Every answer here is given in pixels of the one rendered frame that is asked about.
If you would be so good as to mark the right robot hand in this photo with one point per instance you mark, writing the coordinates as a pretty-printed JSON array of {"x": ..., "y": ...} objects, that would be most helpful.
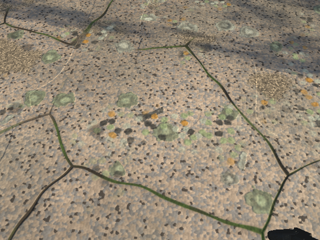
[{"x": 290, "y": 234}]

